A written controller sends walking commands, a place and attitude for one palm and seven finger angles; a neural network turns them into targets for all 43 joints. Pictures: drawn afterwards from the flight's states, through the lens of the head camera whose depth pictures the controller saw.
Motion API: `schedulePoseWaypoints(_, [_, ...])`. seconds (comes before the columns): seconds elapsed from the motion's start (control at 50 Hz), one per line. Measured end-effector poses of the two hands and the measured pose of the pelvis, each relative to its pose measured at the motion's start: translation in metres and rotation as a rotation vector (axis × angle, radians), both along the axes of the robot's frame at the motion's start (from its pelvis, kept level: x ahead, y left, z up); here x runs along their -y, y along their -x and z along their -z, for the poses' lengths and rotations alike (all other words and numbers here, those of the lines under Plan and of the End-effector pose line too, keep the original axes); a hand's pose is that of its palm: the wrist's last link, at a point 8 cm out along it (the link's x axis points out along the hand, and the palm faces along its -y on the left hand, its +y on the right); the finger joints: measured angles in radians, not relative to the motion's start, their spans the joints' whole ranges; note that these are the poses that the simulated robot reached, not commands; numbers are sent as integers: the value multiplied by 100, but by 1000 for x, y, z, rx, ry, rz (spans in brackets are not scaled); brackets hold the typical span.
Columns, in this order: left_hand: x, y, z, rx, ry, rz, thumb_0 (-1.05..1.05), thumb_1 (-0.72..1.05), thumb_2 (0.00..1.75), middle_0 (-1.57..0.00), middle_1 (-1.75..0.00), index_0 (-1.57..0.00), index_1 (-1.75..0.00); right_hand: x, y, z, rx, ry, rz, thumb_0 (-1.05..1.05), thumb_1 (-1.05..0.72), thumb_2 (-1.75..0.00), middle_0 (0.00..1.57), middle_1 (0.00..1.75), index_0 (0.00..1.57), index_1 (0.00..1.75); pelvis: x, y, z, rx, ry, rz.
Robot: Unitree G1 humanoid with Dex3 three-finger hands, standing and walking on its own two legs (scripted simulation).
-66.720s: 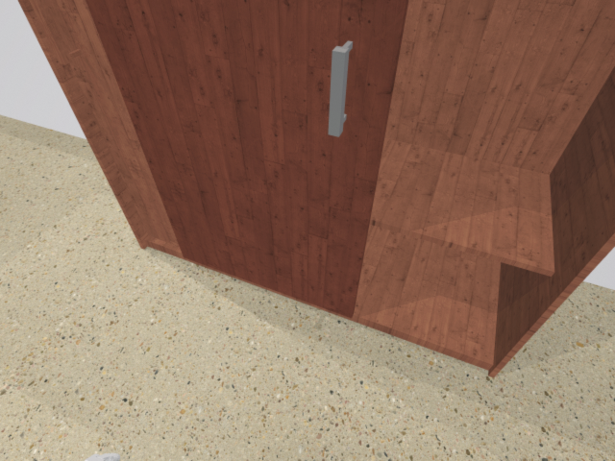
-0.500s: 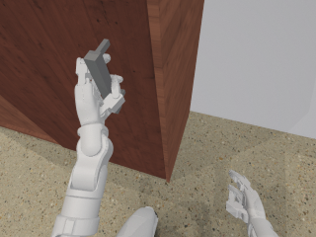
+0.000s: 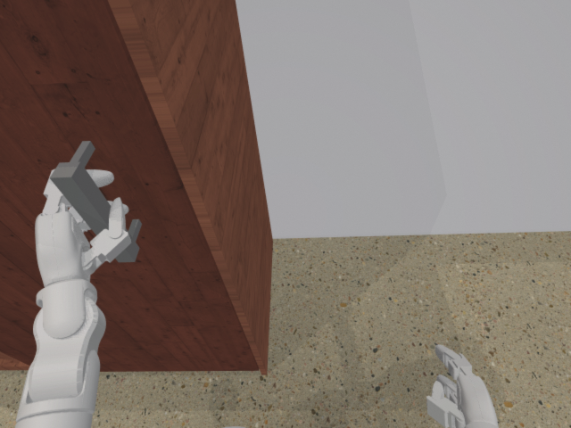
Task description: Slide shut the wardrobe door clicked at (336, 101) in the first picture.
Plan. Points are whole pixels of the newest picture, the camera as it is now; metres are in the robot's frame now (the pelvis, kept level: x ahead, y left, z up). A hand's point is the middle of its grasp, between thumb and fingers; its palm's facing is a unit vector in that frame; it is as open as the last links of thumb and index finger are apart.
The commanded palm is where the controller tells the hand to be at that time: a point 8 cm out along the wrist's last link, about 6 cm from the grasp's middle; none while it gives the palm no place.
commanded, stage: stop walking and hold the door there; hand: left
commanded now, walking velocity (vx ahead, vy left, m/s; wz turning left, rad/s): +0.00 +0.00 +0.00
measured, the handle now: (108, 205) +0.34 +0.26 +0.15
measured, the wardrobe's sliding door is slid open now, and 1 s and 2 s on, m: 0.00 0.00 0.00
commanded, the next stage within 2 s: none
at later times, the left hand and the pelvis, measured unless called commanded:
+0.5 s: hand (119, 232) +0.30 +0.23 +0.15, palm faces +0.37 -0.92 -0.16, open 6.3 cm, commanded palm +0.26 +0.25 +0.15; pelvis -0.01 +0.02 +0.00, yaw -1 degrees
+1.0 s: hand (118, 233) +0.30 +0.23 +0.15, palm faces +0.27 -0.96 -0.12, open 6.3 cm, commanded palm +0.27 +0.25 +0.15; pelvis -0.03 +0.06 -0.01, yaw +0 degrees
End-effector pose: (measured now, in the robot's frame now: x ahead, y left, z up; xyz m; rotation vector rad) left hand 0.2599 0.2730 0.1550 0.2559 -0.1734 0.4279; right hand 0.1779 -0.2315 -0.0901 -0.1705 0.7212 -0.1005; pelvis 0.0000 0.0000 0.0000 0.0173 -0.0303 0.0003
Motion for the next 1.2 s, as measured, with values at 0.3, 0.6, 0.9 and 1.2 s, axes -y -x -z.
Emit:
schedulePoseWaypoints(0.3, [-1,-1,2,40,30,43,-6,68,82,-46,-140,-24,-137,16,63,6,-76,54,132,2,-91,-89,20,30,19,30,-9,4,-1,0,8,15])
schedulePoseWaypoints(0.6, [-3,-2,4,57,37,97,-5,70,81,-46,-140,-22,-139,-43,29,-1,-18,-24,16,1,-90,-89,21,30,20,30,-23,10,-3,-6,9,27])
schedulePoseWaypoints(0.9, [-7,-4,7,95,39,166,-5,71,80,-46,-140,-21,-139,-32,33,-2,-30,53,51,1,-90,-89,20,30,20,30,-45,22,7,-1,-1,4])
schedulePoseWaypoints(1.2, [-8,-7,10,151,90,234,-3,73,83,-46,-140,-19,-138,-105,56,39,-136,-50,-19,1,-91,-89,20,30,20,30,-81,38,23,8,-8,16])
